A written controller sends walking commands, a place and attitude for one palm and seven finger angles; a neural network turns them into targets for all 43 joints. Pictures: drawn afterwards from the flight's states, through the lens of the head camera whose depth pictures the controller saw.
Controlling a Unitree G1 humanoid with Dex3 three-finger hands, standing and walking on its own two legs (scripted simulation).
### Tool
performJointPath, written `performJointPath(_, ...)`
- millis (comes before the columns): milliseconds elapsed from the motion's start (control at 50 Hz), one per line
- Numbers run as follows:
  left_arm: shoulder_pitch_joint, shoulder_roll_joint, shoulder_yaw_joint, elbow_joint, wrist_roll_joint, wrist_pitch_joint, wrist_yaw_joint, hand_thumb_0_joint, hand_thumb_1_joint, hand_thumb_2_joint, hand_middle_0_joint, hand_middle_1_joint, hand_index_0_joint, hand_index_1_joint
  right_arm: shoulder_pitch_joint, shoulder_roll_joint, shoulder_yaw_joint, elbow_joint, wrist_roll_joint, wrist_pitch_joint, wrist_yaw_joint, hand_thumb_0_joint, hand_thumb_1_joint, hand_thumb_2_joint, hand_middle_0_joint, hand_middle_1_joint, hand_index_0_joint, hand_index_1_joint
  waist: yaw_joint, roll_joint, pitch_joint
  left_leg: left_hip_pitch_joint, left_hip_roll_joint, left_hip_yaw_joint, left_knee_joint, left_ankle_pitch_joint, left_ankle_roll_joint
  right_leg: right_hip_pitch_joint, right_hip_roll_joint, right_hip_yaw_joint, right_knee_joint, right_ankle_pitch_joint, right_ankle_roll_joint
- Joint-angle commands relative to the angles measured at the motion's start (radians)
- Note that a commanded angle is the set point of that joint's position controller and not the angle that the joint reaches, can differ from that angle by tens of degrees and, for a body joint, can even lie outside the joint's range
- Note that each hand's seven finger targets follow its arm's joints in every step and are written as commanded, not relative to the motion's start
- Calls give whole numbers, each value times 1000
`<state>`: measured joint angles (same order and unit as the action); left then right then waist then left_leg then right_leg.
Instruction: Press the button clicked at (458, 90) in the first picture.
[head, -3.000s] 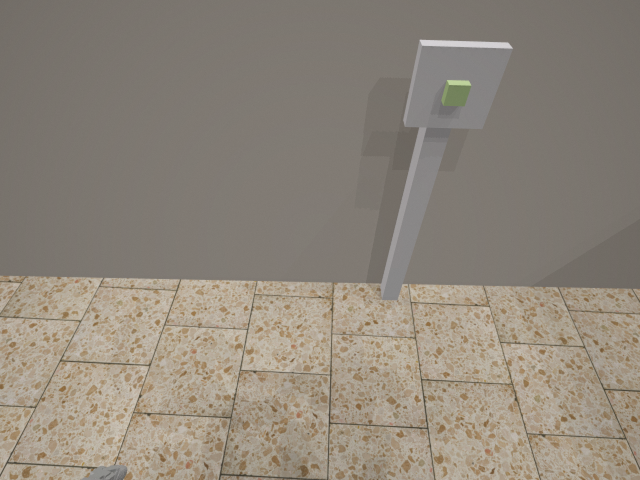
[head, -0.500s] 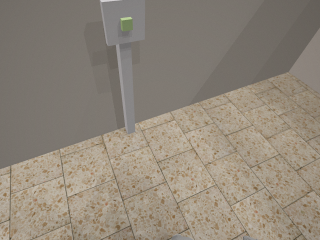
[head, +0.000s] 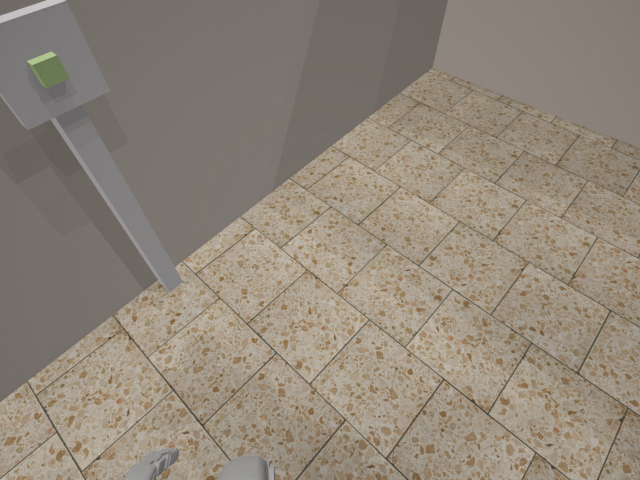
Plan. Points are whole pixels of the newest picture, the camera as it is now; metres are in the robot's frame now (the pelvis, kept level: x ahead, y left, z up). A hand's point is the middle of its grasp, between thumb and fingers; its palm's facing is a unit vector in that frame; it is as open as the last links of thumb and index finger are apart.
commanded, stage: walk to a spot facing it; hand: left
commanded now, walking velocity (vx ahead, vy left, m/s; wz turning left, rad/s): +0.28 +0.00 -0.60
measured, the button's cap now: (48, 69) +0.77 +0.54 +0.09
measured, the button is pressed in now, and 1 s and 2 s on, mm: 0 0 0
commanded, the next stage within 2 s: turn to face it in 1.58 s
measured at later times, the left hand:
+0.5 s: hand (207, 405) +0.24 +0.19 -0.17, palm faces -0.29 -0.95 -0.13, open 7.4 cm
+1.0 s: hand (305, 289) +0.45 +0.05 -0.16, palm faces -0.52 -0.83 -0.21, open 7.4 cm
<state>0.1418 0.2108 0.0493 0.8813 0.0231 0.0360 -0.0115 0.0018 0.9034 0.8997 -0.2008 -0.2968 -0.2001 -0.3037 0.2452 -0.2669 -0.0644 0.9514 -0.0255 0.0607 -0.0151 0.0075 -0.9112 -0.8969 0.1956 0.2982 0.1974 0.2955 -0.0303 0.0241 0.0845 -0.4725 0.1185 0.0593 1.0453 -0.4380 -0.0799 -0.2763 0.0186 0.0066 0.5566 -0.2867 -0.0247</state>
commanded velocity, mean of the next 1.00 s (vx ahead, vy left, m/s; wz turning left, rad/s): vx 0.31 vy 0.00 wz -0.56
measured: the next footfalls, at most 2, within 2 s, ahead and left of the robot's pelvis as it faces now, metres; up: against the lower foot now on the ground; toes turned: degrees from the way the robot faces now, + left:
left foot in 0.20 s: +0.09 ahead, +0.13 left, +0.00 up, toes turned -1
right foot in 0.70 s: +0.30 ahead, -0.16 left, +0.00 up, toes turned -33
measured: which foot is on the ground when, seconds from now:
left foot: up 0.00-0.18, down 0.20-0.70, up 0.72-1.00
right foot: down 0.00-0.20, up 0.22-0.68, down 0.70-1.00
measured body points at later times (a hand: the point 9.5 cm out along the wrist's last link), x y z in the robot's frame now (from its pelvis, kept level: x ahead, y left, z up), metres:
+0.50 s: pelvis +0.12 +0.03 +0.01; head +0.15 +0.05 +0.46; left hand +0.26 +0.24 -0.15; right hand +0.01 -0.18 -0.12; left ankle +0.05 +0.14 -0.73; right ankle +0.12 -0.13 -0.64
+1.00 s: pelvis +0.30 -0.09 +0.00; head +0.32 -0.10 +0.45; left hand +0.48 +0.09 -0.14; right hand +0.26 -0.35 -0.13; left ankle +0.46 +0.03 -0.66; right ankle +0.27 -0.14 -0.73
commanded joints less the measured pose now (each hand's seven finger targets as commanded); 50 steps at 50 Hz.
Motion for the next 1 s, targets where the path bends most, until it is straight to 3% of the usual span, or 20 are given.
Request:
performJointPath(0, 41, 232, 64, -44, 4, -28, 11, 0, 900, 900, -200, -300, -200, -300, -38, -63, -11, -113, -2, -48, 14, 0, -900, -900, 200, 300, 200, 300, 47, -177, -90, -41, -12, 13, -100, 40, -6, 73, -227, 296, -292, -109, -155)
performJointPath(100, 44, 242, 68, -39, 6, -36, 2, 0, 900, 900, -200, -300, -200, -300, -27, -54, -13, -131, 6, -76, 18, 0, -900, -900, 200, 300, 200, 300, 41, -197, -60, 102, -60, 18, -317, 13, 18, -13, -217, 376, -290, -190, -160)
performJointPath(140, 16, 224, 67, -42, 0, -34, -1, 0, 900, 900, -200, -300, -200, -300, 67, -51, -9, -105, 7, -91, 9, 0, -900, -900, 200, 300, 200, 300, -7, -183, -73, 282, -89, 48, -509, 110, 24, -82, -151, 342, -206, -167, -121)
performJointPath(160, 3, 181, 59, -52, -4, -30, -4, 0, 900, 900, -200, -300, -200, -300, 151, -80, -14, -77, 9, -101, -4, 0, -900, -900, 200, 300, 200, 300, -45, -93, -90, 460, -53, 17, -636, 100, 34, -203, -93, 295, -89, -184, -79)
performJointPath(180, 4, 98, 43, -72, -8, -25, -13, 0, 900, 900, -200, -300, -200, -300, 247, -179, -33, -52, -2, -106, -11, 0, -900, -900, 200, 300, 200, 300, -88, 223, -117, 579, 187, -272, -792, -158, 85, -371, 45, 151, 215, -264, -21)
performJointPath(200, -21, 79, 43, -114, -6, -33, -21, 0, 900, 900, -200, -300, -200, -300, 273, -238, -35, -59, -9, -108, -16, 0, -900, -900, 200, 300, 200, 300, -78, 304, -61, 527, 406, -528, -915, -323, 173, -504, 43, 28, 430, -311, 22)
performJointPath(220, -70, 117, 55, -105, 10, -34, -25, 0, 900, 900, -200, -300, -200, -300, 227, -194, -25, -58, -9, -111, -16, 0, -900, -900, 200, 300, 200, 300, -75, 217, 8, 384, 406, -549, -970, -381, 178, -490, -24, 78, 549, -224, 24)
performJointPath(280, 22, 95, 62, -37, 13, -27, -51, 0, 900, 900, -200, -300, -200, -300, 83, -85, 7, -74, 2, -130, -19, 0, -900, -900, 200, 300, 200, 300, 24, 108, 50, 337, 257, -190, -914, -25, 123, -452, -82, 26, 653, 9, 44)
performJointPath(320, 46, 62, 54, -15, 13, -20, -49, 0, 900, 900, -200, -300, -200, -300, 141, -55, 13, -45, 5, -141, -22, 0, -900, -900, 200, 300, 200, 300, 20, 105, 17, 388, 206, -41, -863, 251, 112, -437, -79, 5, 672, 67, 56)
performJointPath(380, 10, 33, 43, -17, 11, -18, -48, 0, 900, 900, -200, -300, -200, -300, 222, -41, 12, 1, 6, -147, -26, 0, -900, -900, 200, 300, 200, 300, 3, 93, -4, 502, 207, 47, -808, 528, 129, -490, -83, -40, 626, 71, 62)
performJointPath(540, -199, -15, 20, -52, 9, -27, -55, 0, 900, 900, -200, -300, -200, -300, 322, -21, 9, 85, -7, -138, -25, 0, -900, -900, 200, 300, 200, 300, -47, 138, 88, 541, 214, 197, -788, 696, 159, -431, -70, -168, 241, 90, 27)
performJointPath(620, -42, 30, 35, -8, 12, -50, -46, 0, 900, 900, -200, -300, -200, -300, 279, -78, -14, 77, 3, -137, -21, 0, -900, -900, 200, 300, 200, 300, 43, 155, -56, 582, 228, 274, -502, 1211, 137, -148, 35, -231, 102, 33, -50)
performJointPath(640, 89, 66, 47, 32, 15, -61, -40, 0, 900, 900, -200, -300, -200, -300, 247, -97, -17, 66, 9, -136, -18, 0, -900, -900, 200, 300, 200, 300, 108, 145, -134, 518, 215, 288, -326, 1195, 111, 57, 57, -242, 40, 61, -67)
performJointPath(660, 240, 142, 68, 77, 16, -75, -32, 0, 900, 900, -200, -300, -200, -300, 224, -88, -13, 46, 21, -136, -5, 0, -900, -900, 200, 300, 200, 300, 184, 76, -240, 292, 205, 274, -84, 969, 74, 391, -14, -155, -15, 149, -105)
performJointPath(680, 351, 259, 86, 94, 9, -83, -14, 0, 900, 900, -200, -300, -200, -300, 229, -9, 2, 4, 37, -136, 2, 0, -900, -900, 200, 300, 200, 300, 208, -138, -357, -68, 40, 233, 268, -13, 22, 668, -334, 329, -47, 282, -236)
performJointPath(700, 373, 317, 97, 106, -23, -74, -3, 0, 900, 900, -200, -300, -200, -300, 113, 10, 2, -44, 33, -142, -11, 0, -900, -900, 200, 300, 200, 300, 210, -151, -343, -230, -10, 78, 459, -195, 23, 657, -453, 537, -135, 544, -308)
performJointPath(720, 307, 303, 95, 75, -21, -73, 2, 0, 900, 900, -200, -300, -200, -300, 114, -8, -3, -56, 25, -145, -11, 0, -900, -900, 200, 300, 200, 300, 172, -174, -323, -236, 26, -33, 490, -70, 29, 550, -440, 517, -182, 410, -292)
performJointPath(780, 93, 165, 58, 27, -14, -85, 15, 0, 900, 900, -200, -300, -200, -300, 77, 7, -5, -26, 2, -111, -4, 0, -900, -900, 200, 300, 200, 300, 44, 38, -82, -126, 102, -48, 322, 94, 24, 75, -322, 302, -280, 192, -215)
performJointPath(840, 57, 142, 46, 28, 1, -99, 11, 0, 900, 900, -200, -300, -200, -300, 154, 30, -2, -6, -5, -81, 4, 0, -900, -900, 200, 300, 200, 300, -22, -67, -74, -60, 88, -21, 176, 155, 7, -74, -227, 169, -318, 161, -176)
performJointPath(980, 176, 141, 46, 57, 0, -113, 8, 0, 900, 900, -200, -300, -200, -300, -100, 11, -3, -109, -4, -98, 27, 0, -900, -900, 200, 300, 200, 300, 49, -106, -50, -164, 44, -31, -117, 245, -4, 66, -200, 229, -293, 216, -180)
